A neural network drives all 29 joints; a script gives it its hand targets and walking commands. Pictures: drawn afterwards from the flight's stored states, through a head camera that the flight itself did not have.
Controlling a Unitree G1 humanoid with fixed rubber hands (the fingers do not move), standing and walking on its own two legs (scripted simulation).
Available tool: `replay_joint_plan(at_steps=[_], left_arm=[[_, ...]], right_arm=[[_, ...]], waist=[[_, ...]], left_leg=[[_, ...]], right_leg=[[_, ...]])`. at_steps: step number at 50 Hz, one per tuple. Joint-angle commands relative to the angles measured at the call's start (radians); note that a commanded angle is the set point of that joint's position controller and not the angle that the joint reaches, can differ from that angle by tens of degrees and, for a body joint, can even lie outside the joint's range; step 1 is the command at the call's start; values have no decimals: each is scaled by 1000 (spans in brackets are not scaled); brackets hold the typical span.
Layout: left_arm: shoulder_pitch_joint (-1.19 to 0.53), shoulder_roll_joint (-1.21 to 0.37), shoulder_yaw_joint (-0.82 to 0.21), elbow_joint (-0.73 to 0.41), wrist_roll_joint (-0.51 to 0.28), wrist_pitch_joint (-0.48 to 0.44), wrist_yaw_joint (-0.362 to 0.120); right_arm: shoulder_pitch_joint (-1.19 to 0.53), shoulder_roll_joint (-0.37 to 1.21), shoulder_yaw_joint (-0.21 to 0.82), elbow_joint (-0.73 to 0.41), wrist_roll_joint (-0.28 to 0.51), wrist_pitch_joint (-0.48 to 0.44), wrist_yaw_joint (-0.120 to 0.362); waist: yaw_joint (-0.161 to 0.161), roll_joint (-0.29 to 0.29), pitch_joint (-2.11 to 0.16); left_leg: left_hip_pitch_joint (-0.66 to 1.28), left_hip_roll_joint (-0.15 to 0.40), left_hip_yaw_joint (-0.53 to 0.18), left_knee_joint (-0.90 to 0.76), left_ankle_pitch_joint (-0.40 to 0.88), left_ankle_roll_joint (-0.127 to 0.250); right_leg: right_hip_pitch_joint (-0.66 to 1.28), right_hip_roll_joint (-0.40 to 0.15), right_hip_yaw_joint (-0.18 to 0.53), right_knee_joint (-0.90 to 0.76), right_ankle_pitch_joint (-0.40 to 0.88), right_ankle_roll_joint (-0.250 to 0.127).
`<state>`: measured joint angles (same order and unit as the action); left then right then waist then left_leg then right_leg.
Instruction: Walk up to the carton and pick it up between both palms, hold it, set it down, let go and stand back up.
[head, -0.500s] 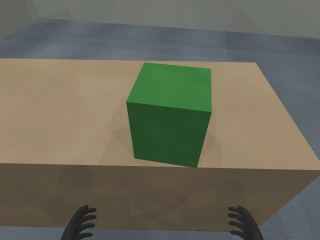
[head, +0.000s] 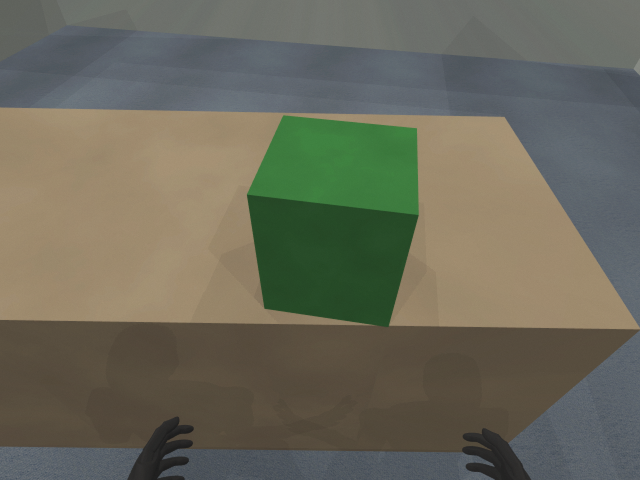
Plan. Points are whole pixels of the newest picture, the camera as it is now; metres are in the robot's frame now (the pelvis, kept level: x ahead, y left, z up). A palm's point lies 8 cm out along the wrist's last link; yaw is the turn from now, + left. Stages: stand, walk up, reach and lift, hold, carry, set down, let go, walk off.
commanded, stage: let go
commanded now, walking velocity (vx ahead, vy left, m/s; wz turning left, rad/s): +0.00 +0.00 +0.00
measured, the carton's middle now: (336, 223) +0.50 -0.01 +0.04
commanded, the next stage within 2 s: stand in 0.14 s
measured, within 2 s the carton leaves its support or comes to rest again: neither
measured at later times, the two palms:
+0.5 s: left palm out of the picture +0.07 +0.27 -0.10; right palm out of the picture +0.09 -0.23 -0.11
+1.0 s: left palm out of the picture -0.01 +0.28 -0.12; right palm out of the picture +0.02 -0.21 -0.12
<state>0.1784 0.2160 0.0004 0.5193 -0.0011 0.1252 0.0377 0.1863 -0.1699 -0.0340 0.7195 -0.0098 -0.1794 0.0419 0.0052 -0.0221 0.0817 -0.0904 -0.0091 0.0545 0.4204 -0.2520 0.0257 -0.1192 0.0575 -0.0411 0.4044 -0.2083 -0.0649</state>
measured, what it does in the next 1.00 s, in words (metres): stands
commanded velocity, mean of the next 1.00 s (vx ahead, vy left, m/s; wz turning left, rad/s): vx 0.00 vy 0.00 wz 0.00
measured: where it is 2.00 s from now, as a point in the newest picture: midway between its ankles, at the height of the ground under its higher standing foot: outside the picture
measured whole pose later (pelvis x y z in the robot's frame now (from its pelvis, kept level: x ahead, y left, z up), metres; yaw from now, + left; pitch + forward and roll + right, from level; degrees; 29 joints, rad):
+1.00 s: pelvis -0.04 +0.03 +0.00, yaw +2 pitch -3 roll +0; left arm 0.37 0.23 -0.01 0.86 0.01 -0.03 0.02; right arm 0.35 -0.23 0.00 0.84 0.00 -0.03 -0.01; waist 0.01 0.00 0.00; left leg -0.18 -0.07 0.05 0.43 -0.19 0.08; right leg -0.22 -0.01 -0.04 0.45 -0.18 -0.01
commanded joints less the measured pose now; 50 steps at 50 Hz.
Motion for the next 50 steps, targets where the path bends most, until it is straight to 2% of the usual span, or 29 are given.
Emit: replay_joint_plan(at_steps=[1,4,5,6,7,8,9,10,11,12,13,17,29,50], left_arm=[[-63,102,24,-130,1,-29,7],[-63,94,14,-98,-2,-10,6],[-70,96,18,-114,-8,-14,8],[-72,93,13,-112,-12,-13,8],[-75,97,15,-131,-13,-17,10],[74,118,55,28,17,-96,-2],[105,137,56,50,19,-123,-11],[87,132,55,51,21,-145,-17],[69,128,55,58,26,-161,-22],[47,141,63,44,17,-174,-24],[47,123,59,51,16,-179,-27],[75,113,57,84,14,-186,-29],[156,137,45,169,9,-184,-17],[238,135,21,309,12,-167,-11]], right_arm=[[-44,-119,-26,-109,11,-27,2],[-52,-117,-32,-114,-4,-12,6],[-58,-128,-37,-124,-4,-9,6],[-53,-132,-46,-126,-8,-9,4],[-43,-125,-55,-124,-10,-12,4],[7,-176,-29,-77,9,59,-31],[22,-169,-21,-97,13,86,-44],[28,-167,-22,-105,10,96,-48],[36,-158,-19,-100,9,104,-50],[43,-150,-23,-82,11,109,-52],[59,-166,-25,-73,11,111,-53],[60,-172,-24,-54,6,116,-49],[124,-189,-13,-1,8,121,-52],[175,-203,-4,67,11,137,-61]], waist=[[4,38,-108],[2,20,-52],[14,15,-54],[2,5,-77],[-3,24,-103],[45,171,-171],[32,151,-167],[22,129,-141],[16,86,-142],[-4,-21,-144],[-3,-29,-129],[-1,21,-62],[2,22,-27],[9,33,27]], left_leg=[[-22,32,-16,-65,164,-35],[-40,40,-13,-77,127,-31],[-49,41,-11,-78,121,-29],[-33,43,-11,-75,125,-30],[-29,42,-9,-68,132,-32],[-99,114,-129,-26,197,8],[-95,135,-143,-41,134,16],[-93,135,-149,-31,163,16],[-83,138,-152,-33,169,20],[-71,142,-163,-32,173,23],[-75,142,-165,-34,163,21],[-101,136,-167,-48,148,15],[-131,128,-186,-95,85,13],[-258,127,-239,-199,-202,-2]], right_leg=[[30,-90,68,-72,182,37],[-2,-85,65,-80,127,28],[-5,-81,61,-78,100,29],[-12,-78,58,-79,97,31],[2,-77,61,-73,98,28],[-8,-147,137,-33,141,34],[13,-171,155,-40,131,34],[-10,-172,160,-40,175,42],[-25,-174,165,-45,188,43],[-33,-175,161,-36,199,34],[-46,-173,159,-40,193,32],[-81,-177,163,-56,171,29],[-66,-180,154,-67,82,34],[-90,-159,135,-33,-71,54]])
